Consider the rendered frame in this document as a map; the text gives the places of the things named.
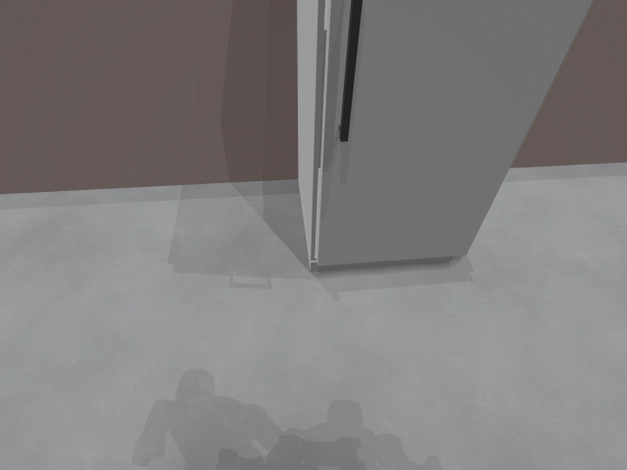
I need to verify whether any handle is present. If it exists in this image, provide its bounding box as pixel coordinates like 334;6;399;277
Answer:
339;0;362;142

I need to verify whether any fridge door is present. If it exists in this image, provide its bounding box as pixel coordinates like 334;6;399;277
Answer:
316;0;593;266

